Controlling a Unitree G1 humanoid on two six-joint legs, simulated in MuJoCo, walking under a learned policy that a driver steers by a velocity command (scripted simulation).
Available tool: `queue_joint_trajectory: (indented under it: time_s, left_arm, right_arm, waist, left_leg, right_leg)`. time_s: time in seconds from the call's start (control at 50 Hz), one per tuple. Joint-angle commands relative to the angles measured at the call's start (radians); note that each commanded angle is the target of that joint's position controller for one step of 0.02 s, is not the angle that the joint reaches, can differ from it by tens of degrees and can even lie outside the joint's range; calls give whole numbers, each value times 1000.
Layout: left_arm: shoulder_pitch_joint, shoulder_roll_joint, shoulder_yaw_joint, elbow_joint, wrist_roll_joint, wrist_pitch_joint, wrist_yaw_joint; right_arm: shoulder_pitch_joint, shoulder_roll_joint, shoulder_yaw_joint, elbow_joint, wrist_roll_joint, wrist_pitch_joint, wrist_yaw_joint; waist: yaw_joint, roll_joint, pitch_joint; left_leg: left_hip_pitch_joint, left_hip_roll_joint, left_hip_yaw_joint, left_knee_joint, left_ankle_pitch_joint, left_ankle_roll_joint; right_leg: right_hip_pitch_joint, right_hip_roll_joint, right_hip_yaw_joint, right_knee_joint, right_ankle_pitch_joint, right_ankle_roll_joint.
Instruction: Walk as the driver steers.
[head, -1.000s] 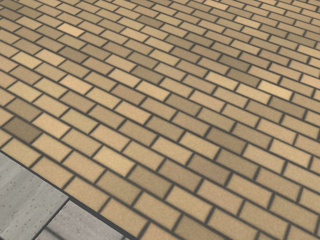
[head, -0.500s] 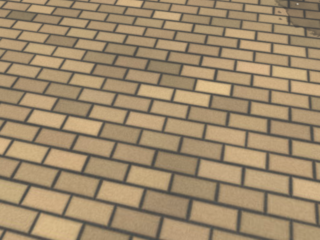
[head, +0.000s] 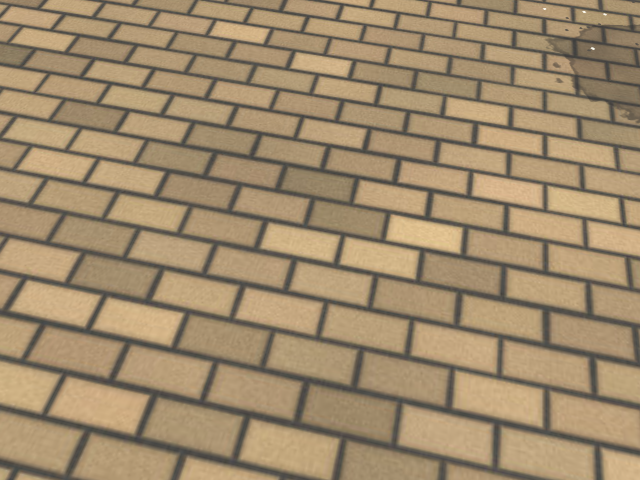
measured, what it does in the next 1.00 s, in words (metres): steps on the spot, turning left: right foot, then left foot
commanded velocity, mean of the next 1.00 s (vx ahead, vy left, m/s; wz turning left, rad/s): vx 0.02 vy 0.00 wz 0.54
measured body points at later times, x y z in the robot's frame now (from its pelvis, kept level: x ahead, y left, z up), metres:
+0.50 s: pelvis +0.05 -0.04 +0.01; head +0.09 -0.05 +0.46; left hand +0.11 +0.26 -0.08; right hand +0.27 -0.28 -0.10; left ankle +0.01 +0.10 -0.67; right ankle +0.09 -0.15 -0.73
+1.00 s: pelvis +0.04 +0.00 +0.01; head +0.06 +0.04 +0.46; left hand +0.01 +0.32 -0.10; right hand +0.33 -0.15 -0.07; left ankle +0.00 +0.08 -0.73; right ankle +0.15 -0.12 -0.69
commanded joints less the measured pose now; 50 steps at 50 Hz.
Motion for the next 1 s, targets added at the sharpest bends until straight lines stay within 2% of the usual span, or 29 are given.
queue_joint_trajectory:
  time_s: [0.02, 0.06, 0.16, 0.2, 0.22, 0.24, 0.26, 0.28, 0.3, 0.32, 0.34, 0.36, 0.38, 0.42, 0.46, 0.52, 0.58, 0.62, 0.64, 0.66, 0.68, 0.7, 0.72, 0.74, 0.76, 0.78, 0.82, 0.9, 1.0]
  left_arm:
    - [82, 73, 27, -40, 4, -7, 14]
    - [55, 72, 27, -44, 2, -9, 12]
    - [3, 77, 29, -61, -7, -31, -3]
    - [30, 76, 33, -52, -11, -46, -13]
    - [52, 88, 39, -44, -10, -51, -15]
    - [73, 146, 53, -48, 4, -51, -10]
    - [43, 234, 74, -49, 36, -38, -8]
    - [6, 189, 65, -73, 56, -39, -9]
    - [-37, 137, 48, -91, 45, -41, -4]
    - [-77, 110, 40, -98, 27, -41, -1]
    - [-92, 98, 36, -98, 10, -40, 1]
    - [-89, 94, 31, -96, 5, -38, 3]
    - [-79, 97, 32, -91, 7, -33, 5]
    - [-38, 108, 38, -80, 12, -22, 9]
    - [-17, 129, 48, -71, 12, -12, 11]
    - [-36, 167, 64, -70, 5, -6, 2]
    - [-38, 181, 71, -59, -12, -7, -11]
    - [-61, 183, 74, -52, -32, -10, -14]
    - [-40, 162, 69, -37, -39, -14, -15]
    - [12, 122, 60, -19, -22, -19, -19]
    - [-2, 45, 30, -71, 43, -21, -25]
    - [-107, 96, 43, -95, 24, -24, -14]
    - [-127, 128, 54, -93, -2, -19, -8]
    - [-115, 132, 59, -81, -6, -15, -1]
    - [-104, 133, 63, -65, 2, -11, 7]
    - [-87, 134, 65, -62, 8, -9, 10]
    - [-59, 116, 62, -53, 2, -13, 3]
    - [-94, 86, 48, -61, -2, -17, -2]
    - [-108, 95, 49, -71, -11, -31, -18]
  right_arm:
    - [-30, -185, -59, -81, 4, 9, -25]
    - [-34, -193, -66, -88, 14, 21, -35]
    - [-21, -194, -74, -95, 19, 50, -44]
    - [-34, -192, -74, -101, 26, 62, -49]
    - [-28, -180, -70, -102, 32, 67, -51]
    - [3, -141, -58, -104, 29, 68, -52]
    - [8, -110, -53, -135, 32, 61, -49]
    - [27, -185, -75, -122, 16, 48, -48]
    - [55, -223, -93, -99, 20, 50, -45]
    - [81, -214, -96, -74, 24, 61, -49]
    - [92, -195, -94, -65, 21, 74, -53]
    - [89, -168, -87, -68, 23, 82, -52]
    - [71, -150, -80, -81, 27, 85, -50]
    - [7, -128, -70, -118, 35, 83, -45]
    - [-25, -117, -62, -145, 32, 81, -36]
    - [-35, -111, -54, -167, 28, 82, -22]
    - [-20, -129, -62, -176, 28, 91, -11]
    - [27, -127, -68, -166, 27, 95, -3]
    - [66, -139, -76, -153, 25, 94, -6]
    - [106, -197, -96, -149, 25, 92, -17]
    - [117, -325, -120, -174, 17, 87, -35]
    - [140, -290, -107, -184, -22, 62, -22]
    - [104, -261, -96, -176, -24, 43, -18]
    - [47, -234, -91, -172, -5, 35, -24]
    - [9, -205, -81, -177, 13, 37, -31]
    - [-17, -198, -74, -180, 20, 41, -38]
    - [-17, -191, -69, -181, 11, 48, -48]
    - [4, -209, -75, -173, 15, 53, -59]
    - [-9, -228, -82, -177, 14, 62, -50]
  waist:
    - [27, 149, -191]
    - [17, 142, -202]
    - [-2, 166, -173]
    - [24, 168, -166]
    - [39, 159, -163]
    - [31, 72, -186]
    - [-11, -219, -136]
    - [5, -232, -140]
    - [-13, -155, -136]
    - [-27, -106, -120]
    - [-23, -98, -109]
    - [-15, -101, -98]
    - [-5, -108, -90]
    - [33, -139, -97]
    - [55, -154, -122]
    - [58, -168, -142]
    - [52, -179, -144]
    - [13, -167, -144]
    - [-4, -138, -151]
    - [-3, 3, -172]
    - [26, 348, -174]
    - [-68, 255, -233]
    - [-49, 175, -187]
    - [-18, 144, -151]
    - [-4, 124, -141]
    - [13, 134, -138]
    - [25, 143, -165]
    - [3, 148, -158]
    - [-10, 175, -137]
  left_leg:
    - [138, 224, -302, -164, 30, 171]
    - [122, 215, -319, -166, -55, 165]
    - [121, 203, -401, -146, -145, 148]
    - [116, 182, -417, -105, -112, 122]
    - [87, 152, -405, -71, -128, 91]
    - [7, 98, -346, 40, -262, 39]
    - [-174, -58, -126, 235, -447, -23]
    - [-193, -26, -84, 489, -528, -67]
    - [-187, 0, -87, 611, -482, -87]
    - [-190, 10, -72, 668, -433, -107]
    - [-217, 19, -65, 722, -383, -126]
    - [-228, 25, -51, 755, -361, -142]
    - [-230, 33, -22, 738, -338, -154]
    - [-251, 55, 12, 646, -310, -172]
    - [-219, 84, 28, 550, -318, -178]
    - [-91, 102, 79, 405, -327, -160]
    - [-12, 92, 120, 272, -304, -126]
    - [87, 76, 146, 92, -187, -79]
    - [186, 57, 140, -19, -83, -45]
    - [355, 128, 6, -79, 144, 4]
    - [504, 409, -377, -48, 574, 164]
    - [421, 478, -450, -79, 526, 316]
    - [383, 419, -359, -94, 428, 285]
    - [354, 355, -294, -96, 332, 225]
    - [339, 322, -268, -96, 286, 187]
    - [300, 298, -247, -98, 305, 178]
    - [282, 273, -232, -102, 298, 179]
    - [288, 253, -274, -96, 165, 172]
    - [214, 244, -380, -85, 64, 176]
  right_leg:
    - [24, -2, 9, -116, 55, 15]
    - [50, 4, 18, -184, 115, 22]
    - [103, 22, 28, -352, 149, 13]
    - [184, 29, 12, -512, 224, -8]
    - [260, 6, 11, -616, 293, -26]
    - [364, -142, 121, -674, 305, -79]
    - [364, -326, 351, -730, 404, -216]
    - [315, -418, 433, -739, 497, -303]
    - [298, -388, 356, -719, 533, -295]
    - [296, -324, 258, -699, 533, -254]
    - [318, -292, 201, -684, 540, -232]
    - [320, -276, 153, -678, 591, -232]
    - [321, -256, 107, -681, 615, -235]
    - [391, -258, 73, -680, 641, -254]
    - [438, -282, 59, -671, 658, -268]
    - [400, -306, 13, -667, 686, -272]
    - [395, -327, -7, -640, 686, -264]
    - [367, -322, -40, -578, 660, -223]
    - [316, -295, -80, -513, 590, -172]
    - [172, -234, -165, -353, 409, -85]
    - [-152, -86, -224, -38, -179, 27]
    - [-203, -34, -52, 135, -243, 35]
    - [-213, -54, -17, 190, -168, 24]
    - [-221, -66, -6, 169, -75, 16]
    - [-220, -72, 2, 141, -15, 19]
    - [-182, -61, 0, 138, 36, 28]
    - [-133, -35, -8, 116, 98, 38]
    - [-97, -16, 4, -103, 137, 47]
    - [24, 16, 18, -279, 107, 33]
